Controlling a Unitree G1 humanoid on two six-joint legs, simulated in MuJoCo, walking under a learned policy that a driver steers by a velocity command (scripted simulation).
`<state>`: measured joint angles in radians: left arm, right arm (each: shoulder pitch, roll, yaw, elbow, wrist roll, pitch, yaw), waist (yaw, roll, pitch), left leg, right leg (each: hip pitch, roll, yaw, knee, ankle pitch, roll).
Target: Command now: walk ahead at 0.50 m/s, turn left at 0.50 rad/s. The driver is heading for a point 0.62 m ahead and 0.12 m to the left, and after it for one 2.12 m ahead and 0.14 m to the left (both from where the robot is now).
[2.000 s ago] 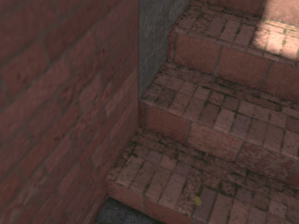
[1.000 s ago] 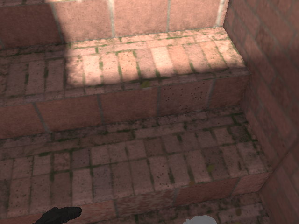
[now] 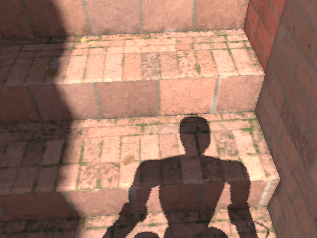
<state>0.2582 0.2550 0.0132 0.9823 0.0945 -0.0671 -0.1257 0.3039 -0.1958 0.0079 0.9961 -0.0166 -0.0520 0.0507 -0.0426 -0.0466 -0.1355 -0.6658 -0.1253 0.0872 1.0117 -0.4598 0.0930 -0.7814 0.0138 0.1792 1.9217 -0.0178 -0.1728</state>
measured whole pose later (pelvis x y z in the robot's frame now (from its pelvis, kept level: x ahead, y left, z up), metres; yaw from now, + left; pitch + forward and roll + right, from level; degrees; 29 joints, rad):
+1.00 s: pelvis +0.55 +0.07 +0.28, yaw +29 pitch +5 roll +4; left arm 0.55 0.12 -0.02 1.12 0.02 -0.14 -0.07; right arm -0.08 -0.14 0.06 0.67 -0.04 0.01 0.06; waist 0.04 -0.01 -0.08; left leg -0.93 0.03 0.23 1.35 -0.51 0.13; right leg -0.05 -0.15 -0.06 0.88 -0.03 -0.04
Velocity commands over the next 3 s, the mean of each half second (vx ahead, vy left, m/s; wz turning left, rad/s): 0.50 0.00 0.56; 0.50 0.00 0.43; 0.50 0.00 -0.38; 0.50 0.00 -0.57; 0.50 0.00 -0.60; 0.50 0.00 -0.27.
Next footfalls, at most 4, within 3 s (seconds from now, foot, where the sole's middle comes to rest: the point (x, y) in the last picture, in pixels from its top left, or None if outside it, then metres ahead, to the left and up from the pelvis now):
0.32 right None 0.36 -0.15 -0.52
0.92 left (94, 166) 0.64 0.22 -0.35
1.38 right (131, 59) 0.98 0.09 -0.17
1.90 left None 1.28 0.45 0.01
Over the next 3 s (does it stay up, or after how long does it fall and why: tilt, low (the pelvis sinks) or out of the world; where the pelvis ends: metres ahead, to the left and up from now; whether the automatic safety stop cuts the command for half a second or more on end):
stays up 1.71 0.22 0.75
